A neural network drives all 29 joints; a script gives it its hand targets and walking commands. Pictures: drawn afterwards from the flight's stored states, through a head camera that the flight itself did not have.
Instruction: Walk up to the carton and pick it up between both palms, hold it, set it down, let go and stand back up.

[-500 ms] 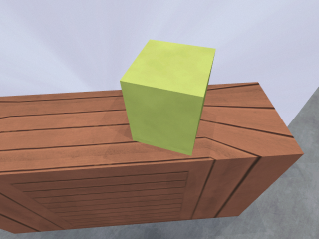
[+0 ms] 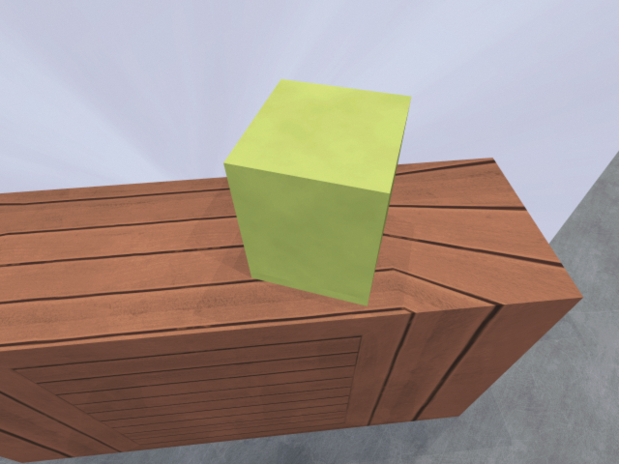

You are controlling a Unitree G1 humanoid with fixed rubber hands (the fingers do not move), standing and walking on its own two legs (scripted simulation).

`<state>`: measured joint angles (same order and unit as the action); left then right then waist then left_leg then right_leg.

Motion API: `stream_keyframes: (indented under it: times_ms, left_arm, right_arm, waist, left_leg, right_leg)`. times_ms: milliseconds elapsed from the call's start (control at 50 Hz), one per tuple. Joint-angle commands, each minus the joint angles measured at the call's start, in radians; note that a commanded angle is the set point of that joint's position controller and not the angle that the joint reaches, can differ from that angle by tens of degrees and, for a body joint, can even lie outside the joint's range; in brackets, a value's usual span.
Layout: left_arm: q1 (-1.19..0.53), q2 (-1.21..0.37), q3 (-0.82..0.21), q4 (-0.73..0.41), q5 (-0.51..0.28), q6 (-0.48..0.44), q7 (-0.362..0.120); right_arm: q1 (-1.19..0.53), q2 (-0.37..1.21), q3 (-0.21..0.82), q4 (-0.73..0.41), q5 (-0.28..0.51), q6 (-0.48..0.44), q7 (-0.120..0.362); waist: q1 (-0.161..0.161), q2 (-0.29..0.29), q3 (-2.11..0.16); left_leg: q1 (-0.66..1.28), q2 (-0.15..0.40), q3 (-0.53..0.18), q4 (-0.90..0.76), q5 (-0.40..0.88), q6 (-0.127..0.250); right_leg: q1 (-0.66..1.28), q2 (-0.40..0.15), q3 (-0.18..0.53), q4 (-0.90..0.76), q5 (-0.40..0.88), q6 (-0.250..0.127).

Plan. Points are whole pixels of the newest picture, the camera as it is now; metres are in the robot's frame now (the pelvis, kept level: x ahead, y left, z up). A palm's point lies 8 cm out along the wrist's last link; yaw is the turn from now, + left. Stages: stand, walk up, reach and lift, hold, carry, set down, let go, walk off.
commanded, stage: walk up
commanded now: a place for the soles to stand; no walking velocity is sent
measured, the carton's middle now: (324, 194) +0.48 -0.01 +0.06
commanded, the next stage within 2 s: reach and lift in 1.50 s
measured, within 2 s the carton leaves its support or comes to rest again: neither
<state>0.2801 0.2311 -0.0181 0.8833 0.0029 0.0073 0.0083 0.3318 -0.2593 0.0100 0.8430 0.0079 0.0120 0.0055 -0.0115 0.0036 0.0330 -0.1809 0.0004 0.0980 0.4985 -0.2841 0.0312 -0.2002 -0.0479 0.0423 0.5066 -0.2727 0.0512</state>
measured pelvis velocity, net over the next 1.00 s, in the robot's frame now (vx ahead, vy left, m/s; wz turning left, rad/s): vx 0.05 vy -0.02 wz -0.01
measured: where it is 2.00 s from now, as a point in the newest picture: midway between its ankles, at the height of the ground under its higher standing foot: outside the picture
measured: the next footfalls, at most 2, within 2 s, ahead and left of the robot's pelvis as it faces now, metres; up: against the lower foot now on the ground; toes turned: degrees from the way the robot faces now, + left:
none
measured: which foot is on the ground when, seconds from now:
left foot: down 0.00-1.00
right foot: down 0.00-1.00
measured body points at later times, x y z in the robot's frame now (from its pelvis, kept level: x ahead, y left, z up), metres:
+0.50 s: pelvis +0.03 -0.02 -0.01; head +0.03 -0.02 +0.44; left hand +0.07 +0.23 -0.15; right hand +0.07 -0.28 -0.14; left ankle -0.01 +0.10 -0.74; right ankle +0.00 -0.15 -0.74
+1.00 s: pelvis +0.05 -0.02 -0.01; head +0.06 -0.01 +0.44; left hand +0.10 +0.23 -0.15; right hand +0.12 -0.27 -0.14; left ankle +0.06 +0.10 -0.74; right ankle +0.02 -0.14 -0.74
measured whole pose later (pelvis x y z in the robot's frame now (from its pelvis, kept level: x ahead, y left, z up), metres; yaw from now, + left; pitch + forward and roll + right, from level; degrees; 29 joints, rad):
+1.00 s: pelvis +0.05 -0.02 -0.01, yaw +0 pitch -3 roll +0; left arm 0.28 0.24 -0.01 0.88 0.00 0.02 0.01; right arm 0.28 -0.23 0.01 0.81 0.01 0.02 0.00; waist 0.01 -0.01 0.08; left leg -0.23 0.03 0.07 0.61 -0.32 0.00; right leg -0.16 -0.02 -0.02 0.59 -0.36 0.01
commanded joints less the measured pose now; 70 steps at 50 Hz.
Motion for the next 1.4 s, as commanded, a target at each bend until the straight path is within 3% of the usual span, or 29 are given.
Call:
stream_keyframes:
  times_ms: [0,60,100,140,180,240,300,360,420,480,520,560,600,620,640,660,700,740,780,800,820,840,880,900,920,960,1020,1080,1380]
  left_arm:
    - [0.002,0.168,0.042,-0.088,0.000,-0.025,0.009]
    - [0.005,0.172,0.044,-0.071,0.001,-0.024,0.012]
    - [0.031,0.133,0.060,-0.073,0.018,-0.022,0.002]
    - [0.027,0.110,0.062,-0.091,0.021,-0.016,0.000]
    - [0.076,0.105,0.059,-0.083,0.021,-0.029,0.000]
    - [0.093,0.165,0.069,-0.075,0.016,-0.051,0.000]
    - [0.093,0.221,0.082,-0.081,0.005,-0.049,0.003]
    - [0.088,0.202,0.071,-0.079,0.002,-0.034,0.006]
    - [0.076,0.172,0.064,-0.085,0.001,-0.031,0.007]
    - [0.038,0.124,0.052,-0.108,0.012,-0.024,0.006]
    - [0.037,0.107,0.055,-0.118,0.017,-0.019,0.008]
    - [0.060,0.106,0.058,-0.126,0.022,-0.023,0.007]
    - [0.099,0.142,0.070,-0.110,0.020,-0.037,0.002]
    - [0.149,0.187,0.081,-0.096,0.016,-0.044,0.001]
    - [0.182,0.237,0.096,-0.091,0.008,-0.045,0.005]
    - [0.184,0.247,0.102,-0.095,0.010,-0.042,0.010]
    - [0.155,0.233,0.103,-0.105,0.033,-0.025,0.024]
    - [0.075,0.221,0.087,-0.113,0.035,-0.010,0.029]
    - [-0.020,0.204,0.062,-0.142,0.008,-0.003,0.016]
    - [-0.024,0.153,0.047,-0.168,-0.007,-0.012,0.005]
    - [0.017,0.110,0.031,-0.163,-0.012,-0.007,0.008]
    - [0.011,0.104,0.036,-0.152,-0.002,0.010,0.020]
    - [0.027,0.093,0.034,-0.124,0.005,0.011,0.024]
    - [0.077,0.098,0.037,-0.114,0.005,-0.004,0.021]
    - [0.077,0.150,0.050,-0.103,0.015,-0.016,0.017]
    - [0.029,0.197,0.064,-0.093,-0.002,-0.021,0.002]
    - [0.025,0.167,0.051,-0.083,-0.008,-0.018,0.000]
    - [0.028,0.163,0.046,-0.071,-0.007,-0.023,0.002]
    - [0.012,0.156,0.036,-0.003,-0.007,-0.022,0.006]
  right_arm:
    - [0.034,-0.160,-0.047,-0.074,0.000,-0.028,-0.011]
    - [0.031,-0.156,-0.044,-0.067,0.000,-0.029,-0.012]
    - [0.090,-0.176,-0.074,-0.062,-0.025,-0.031,-0.010]
    - [0.076,-0.196,-0.081,-0.057,-0.029,-0.022,-0.015]
    - [0.022,-0.187,-0.071,-0.072,-0.026,-0.019,-0.014]
    - [0.043,-0.127,-0.049,-0.071,-0.018,-0.032,-0.006]
    - [0.067,-0.105,-0.041,-0.070,-0.026,-0.039,-0.008]
    - [0.068,-0.106,-0.046,-0.072,-0.035,-0.043,-0.013]
    - [0.101,-0.128,-0.055,-0.063,-0.027,-0.048,-0.013]
    - [0.158,-0.180,-0.073,-0.047,-0.018,-0.039,-0.018]
    - [0.137,-0.198,-0.079,-0.052,-0.020,-0.026,-0.021]
    - [0.079,-0.198,-0.072,-0.070,-0.018,-0.020,-0.020]
    - [0.028,-0.157,-0.056,-0.087,-0.015,-0.022,-0.017]
    - [0.011,-0.122,-0.046,-0.100,-0.022,-0.025,-0.017]
    - [0.005,-0.094,-0.041,-0.108,-0.031,-0.025,-0.019]
    - [-0.001,-0.069,-0.035,-0.118,-0.031,-0.020,-0.021]
    - [-0.058,-0.055,-0.035,-0.150,-0.030,-0.017,-0.025]
    - [-0.027,-0.057,-0.043,-0.144,-0.033,-0.029,-0.027]
    - [0.113,-0.090,-0.062,-0.096,-0.036,-0.051,-0.018]
    - [0.149,-0.160,-0.087,-0.091,-0.042,-0.057,-0.018]
    - [0.128,-0.221,-0.103,-0.099,-0.019,-0.055,-0.017]
    - [0.101,-0.220,-0.099,-0.101,-0.010,-0.045,-0.017]
    - [0.005,-0.193,-0.079,-0.117,-0.013,-0.027,-0.025]
    - [-0.048,-0.187,-0.061,-0.118,-0.004,-0.018,-0.026]
    - [-0.038,-0.157,-0.048,-0.125,0.001,-0.020,-0.021]
    - [-0.001,-0.118,-0.040,-0.113,0.003,-0.014,-0.019]
    - [-0.003,-0.138,-0.044,-0.083,-0.003,-0.023,-0.016]
    - [-0.016,-0.142,-0.043,-0.068,-0.005,-0.031,-0.017]
    - [0.023,-0.122,-0.035,0.011,-0.004,-0.040,-0.022]
  waist:
    - [0.003,-0.023,-0.008]
    - [0.005,-0.028,0.002]
    - [-0.010,0.045,0.013]
    - [-0.002,0.066,0.127]
    - [0.024,0.080,0.160]
    - [0.003,-0.038,0.066]
    - [0.008,-0.104,0.004]
    - [0.010,-0.134,0.043]
    - [0.000,-0.062,0.008]
    - [-0.028,0.083,0.028]
    - [-0.022,0.104,0.049]
    - [0.007,0.094,0.071]
    - [0.034,-0.016,0.071]
    - [0.050,-0.084,0.040]
    - [0.072,-0.135,0.016]
    - [0.080,-0.174,0.014]
    - [0.097,-0.160,0.080]
    - [0.051,-0.155,0.088]
    - [-0.027,-0.107,-0.015]
    - [-0.042,0.015,-0.075]
    - [-0.020,0.093,-0.105]
    - [-0.023,0.097,-0.061]
    - [0.009,0.120,0.009]
    - [0.048,0.109,0.001]
    - [0.035,0.064,-0.021]
    - [0.000,0.038,0.004]
    - [0.011,-0.017,0.002]
    - [0.011,0.001,-0.038]
    - [0.013,-0.008,0.029]
  left_leg:
    - [-0.015,0.126,-0.133,-0.142,0.164,0.013]
    - [-0.016,0.119,-0.122,-0.132,0.171,0.014]
    - [0.019,0.148,-0.193,-0.186,-0.243,0.064]
    - [-0.062,0.256,-0.305,-0.272,-0.389,0.124]
    - [-0.139,0.233,-0.250,-0.239,-0.279,0.108]
    - [-0.083,0.078,-0.080,-0.058,0.006,0.012]
    - [-0.066,0.054,-0.047,0.036,0.047,-0.015]
    - [-0.042,0.061,-0.064,0.014,0.100,-0.009]
    - [0.060,0.088,-0.073,-0.010,0.262,0.015]
    - [0.125,0.174,-0.170,-0.068,0.304,0.085]
    - [0.092,0.254,-0.230,-0.106,0.270,0.144]
    - [-0.003,0.247,-0.208,-0.091,0.230,0.130]
    - [-0.096,0.130,-0.081,0.038,0.273,0.045]
    - [-0.145,0.061,-0.024,0.167,0.237,-0.007]
    - [-0.181,0.030,-0.014,0.280,0.092,-0.031]
    - [-0.263,0.009,-0.026,0.354,-0.242,-0.039]
    - [-0.396,0.056,-0.095,0.379,-0.372,-0.043]
    - [-0.291,0.095,-0.088,0.150,-0.219,-0.041]
    - [0.074,0.055,-0.053,-0.086,0.237,-0.013]
    - [0.193,0.145,-0.183,-0.082,0.437,0.042]
    - [0.123,0.307,-0.342,-0.116,0.508,0.165]
    - [0.065,0.357,-0.377,-0.130,0.542,0.235]
    - [0.002,0.327,-0.316,-0.083,0.558,0.217]
    - [-0.036,0.256,-0.219,-0.037,0.546,0.142]
    - [-0.072,0.182,-0.169,-0.001,0.459,0.064]
    - [-0.013,0.100,-0.109,-0.023,0.233,0.000]
    - [0.010,0.115,-0.131,-0.047,0.287,0.009]
    - [0.045,0.119,-0.132,-0.051,0.359,0.016]
    - [-0.016,0.112,-0.163,-0.126,0.239,0.000]
  right_leg:
    - [-0.010,-0.044,0.030,-0.066,0.180,-0.069]
    - [-0.006,-0.049,0.038,-0.074,0.187,-0.066]
    - [-0.105,0.021,-0.022,0.015,-0.132,-0.078]
    - [-0.179,0.037,-0.056,0.077,-0.157,-0.066]
    - [-0.112,0.004,-0.019,-0.015,-0.077,-0.074]
    - [-0.019,-0.047,0.115,-0.093,0.128,-0.112]
    - [0.034,-0.125,0.205,-0.130,0.239,-0.174]
    - [0.002,-0.120,0.178,-0.100,0.343,-0.182]
    - [-0.035,-0.046,0.074,-0.018,0.374,-0.132]
    - [-0.145,0.024,-0.019,0.130,0.215,-0.082]
    - [-0.158,0.031,-0.062,0.154,0.062,-0.059]
    - [-0.095,0.016,-0.061,0.075,0.048,-0.068]
    - [0.031,-0.022,0.034,-0.012,0.292,-0.106]
    - [0.113,-0.098,0.152,-0.048,0.448,-0.155]
    - [0.143,-0.183,0.252,-0.085,0.517,-0.231]
    - [0.183,-0.262,0.322,-0.123,0.554,-0.312]
    - [0.217,-0.304,0.323,-0.125,0.619,-0.374]
    - [0.159,-0.256,0.213,-0.065,0.681,-0.299]
    - [-0.038,-0.121,0.048,0.044,0.616,-0.158]
    - [-0.141,-0.059,-0.018,0.133,0.369,-0.085]
    - [-0.089,0.024,-0.072,0.245,0.003,-0.036]
    - [-0.080,0.033,-0.047,0.260,-0.259,-0.026]
    - [-0.080,0.000,-0.025,0.153,-0.223,-0.030]
    - [0.003,-0.024,-0.019,-0.012,-0.011,-0.040]
    - [0.060,-0.042,0.023,-0.082,0.192,-0.060]
    - [-0.020,-0.063,0.041,-0.072,0.227,-0.094]
    - [-0.002,-0.048,0.011,-0.090,0.217,-0.079]
    - [0.031,-0.062,0.009,-0.092,0.280,-0.083]
    - [0.032,-0.061,-0.023,-0.160,0.116,-0.072]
